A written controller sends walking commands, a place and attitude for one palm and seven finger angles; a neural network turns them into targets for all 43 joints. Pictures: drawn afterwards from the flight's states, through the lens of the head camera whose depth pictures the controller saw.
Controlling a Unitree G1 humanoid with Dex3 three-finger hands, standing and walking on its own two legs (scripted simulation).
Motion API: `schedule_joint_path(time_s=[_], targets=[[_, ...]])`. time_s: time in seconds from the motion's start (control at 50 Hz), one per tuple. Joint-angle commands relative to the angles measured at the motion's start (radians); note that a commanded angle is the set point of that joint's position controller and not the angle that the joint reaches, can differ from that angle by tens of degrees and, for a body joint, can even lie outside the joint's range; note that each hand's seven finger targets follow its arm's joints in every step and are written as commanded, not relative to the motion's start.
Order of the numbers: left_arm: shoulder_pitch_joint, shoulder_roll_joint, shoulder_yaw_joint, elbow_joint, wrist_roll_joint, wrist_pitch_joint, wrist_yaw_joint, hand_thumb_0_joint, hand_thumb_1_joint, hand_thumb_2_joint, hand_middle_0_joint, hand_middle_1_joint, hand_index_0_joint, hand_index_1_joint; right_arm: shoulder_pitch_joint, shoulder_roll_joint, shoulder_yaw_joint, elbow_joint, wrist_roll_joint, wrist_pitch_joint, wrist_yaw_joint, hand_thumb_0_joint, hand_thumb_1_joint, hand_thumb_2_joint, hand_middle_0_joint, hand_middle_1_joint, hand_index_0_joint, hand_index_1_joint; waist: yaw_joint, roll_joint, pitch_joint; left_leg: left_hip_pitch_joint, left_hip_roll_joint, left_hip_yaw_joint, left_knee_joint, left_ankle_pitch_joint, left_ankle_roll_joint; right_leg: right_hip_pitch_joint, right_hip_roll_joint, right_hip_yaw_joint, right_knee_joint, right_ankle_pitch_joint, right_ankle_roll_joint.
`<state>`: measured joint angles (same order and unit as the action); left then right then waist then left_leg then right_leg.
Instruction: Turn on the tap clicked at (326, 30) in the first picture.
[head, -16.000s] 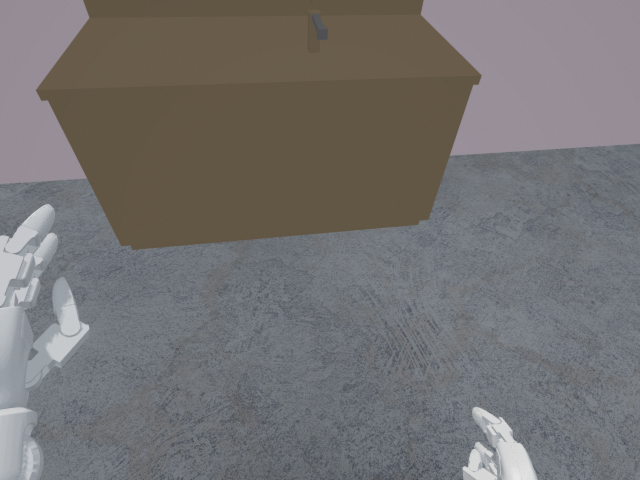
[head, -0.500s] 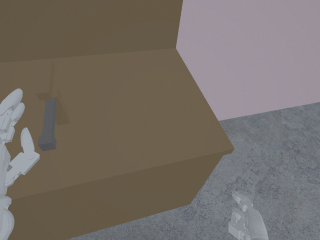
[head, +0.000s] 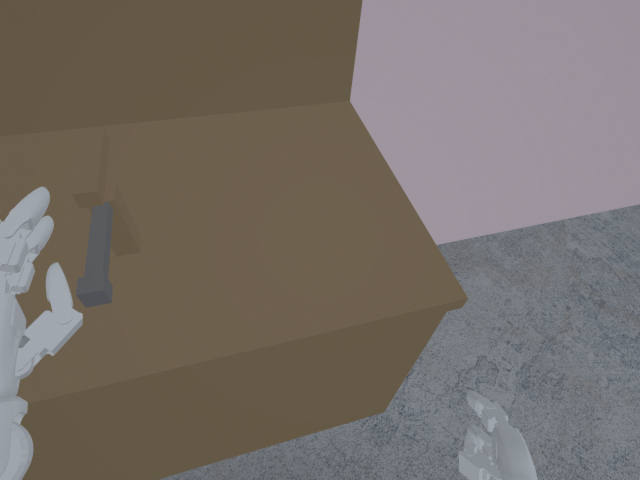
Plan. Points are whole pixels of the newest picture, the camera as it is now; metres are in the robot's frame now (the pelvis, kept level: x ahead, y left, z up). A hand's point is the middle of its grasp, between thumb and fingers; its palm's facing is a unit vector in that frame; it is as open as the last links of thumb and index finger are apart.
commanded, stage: turn the palm inward beside the body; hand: left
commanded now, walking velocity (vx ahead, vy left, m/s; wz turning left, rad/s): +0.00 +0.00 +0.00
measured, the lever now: (95, 290) +0.29 +0.30 +0.07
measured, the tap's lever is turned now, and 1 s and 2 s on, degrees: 0 0 0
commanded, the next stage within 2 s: none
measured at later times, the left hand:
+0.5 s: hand (70, 356) +0.18 +0.24 +0.15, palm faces +0.53 -0.80 -0.30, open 7.4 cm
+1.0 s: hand (123, 364) +0.19 +0.20 +0.13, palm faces +0.45 -0.85 -0.26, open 7.4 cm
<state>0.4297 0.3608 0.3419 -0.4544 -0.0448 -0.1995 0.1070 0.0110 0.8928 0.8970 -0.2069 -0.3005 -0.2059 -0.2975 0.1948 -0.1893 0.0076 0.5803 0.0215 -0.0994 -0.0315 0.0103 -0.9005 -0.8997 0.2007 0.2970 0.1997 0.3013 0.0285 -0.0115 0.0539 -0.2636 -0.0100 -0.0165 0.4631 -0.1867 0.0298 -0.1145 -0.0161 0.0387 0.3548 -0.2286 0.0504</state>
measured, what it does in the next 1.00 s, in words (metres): shifts its weight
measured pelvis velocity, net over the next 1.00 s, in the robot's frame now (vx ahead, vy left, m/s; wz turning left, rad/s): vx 0.01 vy -0.06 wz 0.05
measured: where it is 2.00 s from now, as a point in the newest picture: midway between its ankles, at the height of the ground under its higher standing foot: outside the picture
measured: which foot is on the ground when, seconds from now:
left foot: down 0.00-1.00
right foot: down 0.00-1.00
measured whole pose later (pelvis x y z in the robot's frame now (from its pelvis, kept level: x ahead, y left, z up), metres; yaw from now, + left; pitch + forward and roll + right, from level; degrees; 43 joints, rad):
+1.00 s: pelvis +0.01 -0.06 -0.03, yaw +3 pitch +2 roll +0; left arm 0.48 0.32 0.33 -0.46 -0.20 -0.03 0.06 0.01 0.90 0.90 -0.20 -0.30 -0.20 -0.30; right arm 0.24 -0.26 0.00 0.62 0.02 -0.22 -0.08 0.01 -0.90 -0.90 0.20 0.30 0.20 0.30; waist 0.08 0.04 -0.08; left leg -0.44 0.02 -0.09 0.74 -0.33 -0.05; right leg -0.32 0.01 -0.07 0.74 -0.45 -0.03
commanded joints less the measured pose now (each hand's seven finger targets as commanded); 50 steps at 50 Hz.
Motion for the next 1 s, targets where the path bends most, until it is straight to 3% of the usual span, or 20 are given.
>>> schedule_joint_path(time_s=[0.0, 0.02, 0.04, 0.06, 0.08, 0.14, 0.2, 0.24, 0.28, 0.34, 0.44, 0.48, 0.58, 0.6, 0.62, 0.68, 0.7, 0.76, 0.86, 0.98], targets=[[-0.585, 0.431, 0.335, 0.043, 0.112, -0.016, -0.002, 0.000, 0.900, 0.900, -0.200, -0.300, -0.200, -0.300, -0.041, -0.149, -0.055, -0.106, -0.089, -0.060, -0.074, 0.000, -0.900, -0.900, 0.200, 0.300, 0.200, 0.300, 0.067, 0.140, -0.292, 0.204, 0.031, -0.007, -0.031, 0.288, -0.036, -0.028, 0.051, -0.111, 0.132, 0.125, -0.100], [-0.383, 0.200, 0.078, 0.053, 0.014, 0.063, -0.037, 0.000, 0.900, 0.900, -0.200, -0.300, -0.200, -0.300, -0.039, -0.171, -0.039, -0.133, -0.051, -0.070, -0.005, 0.000, -0.900, -0.900, 0.200, 0.300, 0.200, 0.300, -0.002, 0.136, -0.302, 0.290, 0.026, -0.023, 0.005, 0.540, -0.078, -0.113, 0.073, -0.154, 0.115, 0.182, -0.093], [-0.367, 0.206, 0.167, -0.004, -0.033, 0.107, -0.077, 0.000, 0.900, 0.900, -0.200, -0.300, -0.200, -0.300, -0.028, -0.222, -0.068, -0.097, -0.052, -0.075, 0.015, 0.000, -0.900, -0.900, 0.200, 0.300, 0.200, 0.300, 0.030, 0.089, -0.375, 0.347, 0.045, -0.020, 0.029, 0.564, -0.084, -0.137, 0.071, -0.142, 0.121, 0.214, -0.077], [-0.234, 0.158, 0.113, -0.014, -0.088, 0.162, -0.120, 0.000, 0.900, 0.900, -0.200, -0.300, -0.200, -0.300, -0.067, -0.207, -0.066, -0.115, -0.034, -0.077, 0.020, 0.000, -0.900, -0.900, 0.200, 0.300, 0.200, 0.300, 0.060, 0.111, -0.376, 0.338, 0.031, -0.006, 0.033, 0.536, -0.070, -0.116, 0.061, -0.144, 0.114, 0.228, -0.080], [-0.136, 0.047, 0.039, 0.039, -0.116, 0.221, -0.145, 0.000, 0.900, 0.900, -0.200, -0.300, -0.200, -0.300, -0.120, -0.185, -0.041, -0.119, -0.001, -0.076, 0.035, 0.000, -0.900, -0.900, 0.200, 0.300, 0.200, 0.300, 0.055, 0.117, -0.297, 0.298, 0.025, 0.003, 0.020, 0.448, -0.073, -0.136, 0.070, -0.155, 0.113, 0.197, -0.078], [-0.134, 0.129, 0.018, -0.102, -0.038, 0.226, -0.145, 0.000, 0.900, 0.900, -0.200, -0.300, -0.200, -0.300, -0.161, -0.189, -0.029, -0.143, -0.008, -0.069, 0.048, 0.000, -0.900, -0.900, 0.200, 0.300, 0.200, 0.300, 0.042, 0.061, -0.135, 0.108, 0.020, -0.006, -0.007, 0.147, -0.040, -0.184, 0.054, -0.177, 0.130, 0.134, -0.076], [-0.238, 0.273, 0.138, -0.280, 0.007, 0.120, -0.058, 0.000, 0.900, 0.900, -0.200, -0.300, -0.200, -0.300, -0.190, -0.166, -0.023, -0.171, -0.030, -0.063, 0.028, 0.000, -0.900, -0.900, 0.200, 0.300, 0.200, 0.300, 0.031, 0.090, -0.194, 0.057, -0.005, -0.015, -0.001, -0.055, -0.031, -0.210, 0.058, -0.156, 0.162, -0.014, -0.074], [-0.238, 0.244, 0.162, -0.252, -0.011, 0.035, -0.001, 0.000, 0.900, 0.900, -0.200, -0.300, -0.200, -0.300, -0.190, -0.148, -0.018, -0.147, -0.037, -0.068, 0.014, 0.000, -0.900, -0.900, 0.200, 0.300, 0.200, 0.300, 0.022, 0.088, -0.180, 0.036, -0.004, -0.022, 0.027, -0.153, -0.033, -0.258, 0.065, -0.153, 0.186, -0.090, -0.067], [-0.301, 0.309, 0.218, -0.252, -0.012, -0.011, 0.052, 0.000, 0.900, 0.900, -0.200, -0.300, -0.200, -0.300, -0.177, -0.146, -0.019, -0.122, -0.035, -0.072, 0.001, 0.000, -0.900, -0.900, 0.200, 0.300, 0.200, 0.300, 0.023, 0.142, -0.180, 0.011, -0.007, -0.030, 0.042, -0.253, -0.035, -0.290, 0.061, -0.139, 0.194, -0.155, -0.065], [-0.365, 0.224, 0.126, -0.100, -0.012, 0.007, 0.067, 0.000, 0.900, 0.900, -0.200, -0.300, -0.200, -0.300, -0.179, -0.148, -0.015, -0.090, -0.031, -0.077, -0.012, 0.000, -0.900, -0.900, 0.200, 0.300, 0.200, 0.300, -0.004, 0.153, -0.131, -0.034, -0.017, -0.030, 0.083, -0.328, -0.033, -0.338, 0.047, -0.130, 0.195, -0.217, -0.063], [-0.429, 0.216, 0.018, -0.031, -0.038, 0.145, -0.021, 0.000, 0.900, 0.900, -0.200, -0.300, -0.200, -0.300, -0.211, -0.162, 0.001, -0.107, -0.011, -0.086, -0.053, 0.000, -0.900, -0.900, 0.200, 0.300, 0.200, 0.300, 0.009, 0.115, -0.119, -0.052, -0.032, -0.013, 0.127, -0.296, -0.017, -0.360, 0.018, -0.078, 0.146, -0.316, -0.059], [-0.396, 0.254, 0.056, -0.024, -0.048, 0.183, -0.039, 0.000, 0.900, 0.900, -0.200, -0.300, -0.200, -0.300, -0.205, -0.161, 0.001, -0.110, -0.005, -0.093, -0.066, 0.000, -0.900, -0.900, 0.200, 0.300, 0.200, 0.300, 0.023, 0.070, -0.121, -0.057, -0.030, -0.011, 0.143, -0.259, -0.015, -0.353, 0.011, -0.054, 0.123, -0.348, -0.057], [-0.312, 0.302, 0.165, -0.088, -0.095, 0.150, -0.032, 0.000, 0.900, 0.900, -0.200, -0.300, -0.200, -0.300, -0.186, -0.148, -0.011, -0.107, -0.008, -0.112, -0.063, 0.000, -0.900, -0.900, 0.200, 0.300, 0.200, 0.300, 0.049, 0.053, -0.142, -0.083, -0.013, -0.017, 0.209, -0.187, -0.024, -0.337, -0.014, -0.004, 0.101, -0.379, -0.057], [-0.314, 0.248, 0.132, -0.121, -0.108, 0.133, -0.029, 0.000, 0.900, 0.900, -0.200, -0.300, -0.200, -0.300, -0.183, -0.141, -0.010, -0.119, -0.008, -0.118, -0.058, 0.000, -0.900, -0.900, 0.200, 0.300, 0.200, 0.300, 0.040, 0.051, -0.149, -0.087, -0.011, -0.021, 0.212, -0.166, -0.021, -0.332, -0.018, -0.012, 0.117, -0.332, -0.058], [-0.268, 0.253, 0.157, -0.108, -0.117, 0.122, -0.022, 0.000, 0.900, 0.900, -0.200, -0.300, -0.200, -0.300, -0.166, -0.145, -0.016, -0.116, -0.009, -0.123, -0.056, 0.000, -0.900, -0.900, 0.200, 0.300, 0.200, 0.300, 0.042, 0.016, -0.156, -0.082, -0.004, -0.022, 0.218, -0.147, -0.019, -0.330, -0.012, -0.022, 0.122, -0.292, -0.056], [-0.163, 0.246, 0.179, -0.115, -0.128, 0.115, -0.015, 0.000, 0.900, 0.900, -0.200, -0.300, -0.200, -0.300, -0.145, -0.152, -0.020, -0.117, -0.008, -0.137, -0.051, 0.000, -0.900, -0.900, 0.200, 0.300, 0.200, 0.300, 0.056, 0.048, -0.184, -0.070, -0.005, -0.011, 0.219, -0.067, -0.012, -0.304, -0.007, -0.043, 0.163, -0.106, -0.053], [-0.162, 0.202, 0.141, -0.143, -0.135, 0.115, -0.017, 0.000, 0.900, 0.900, -0.200, -0.300, -0.200, -0.300, -0.130, -0.150, -0.018, -0.126, -0.007, -0.141, -0.051, 0.000, -0.900, -0.900, 0.200, 0.300, 0.200, 0.300, 0.044, 0.039, -0.196, -0.065, -0.007, -0.009, 0.213, -0.039, -0.009, -0.293, -0.006, -0.063, 0.188, -0.041, -0.052], [-0.094, 0.190, 0.141, -0.170, -0.148, 0.123, -0.031, 0.000, 0.900, 0.900, -0.200, -0.300, -0.200, -0.300, -0.099, -0.160, -0.025, -0.131, -0.009, -0.153, -0.053, 0.000, -0.900, -0.900, 0.200, 0.300, 0.200, 0.300, 0.045, 0.024, -0.228, -0.045, -0.005, -0.001, 0.221, 0.058, -0.003, -0.262, -0.007, -0.079, 0.222, 0.147, -0.046], [-0.076, 0.162, 0.119, -0.217, -0.156, 0.108, -0.039, 0.000, 0.900, 0.900, -0.200, -0.300, -0.200, -0.300, -0.074, -0.163, -0.032, -0.124, -0.006, -0.175, -0.060, 0.000, -0.900, -0.900, 0.200, 0.300, 0.200, 0.300, 0.035, 0.027, -0.235, -0.028, -0.007, 0.001, 0.232, 0.116, 0.000, -0.255, -0.009, -0.088, 0.237, 0.241, -0.041], [-0.026, 0.146, 0.113, -0.239, -0.142, 0.091, -0.015, 0.000, 0.900, 0.900, -0.200, -0.300, -0.200, -0.300, -0.075, -0.157, -0.033, -0.113, -0.001, -0.188, -0.059, 0.000, -0.900, -0.900, 0.200, 0.300, 0.200, 0.300, 0.051, 0.056, -0.237, -0.021, -0.007, -0.003, 0.225, 0.144, -0.002, -0.254, 0.003, -0.109, 0.252, 0.220, -0.055]])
